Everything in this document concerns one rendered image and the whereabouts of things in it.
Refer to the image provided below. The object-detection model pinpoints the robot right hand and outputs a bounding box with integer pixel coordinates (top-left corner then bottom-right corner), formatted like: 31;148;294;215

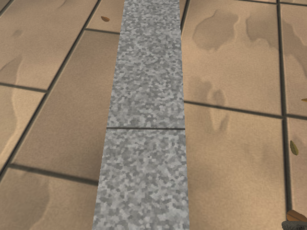
281;220;307;230

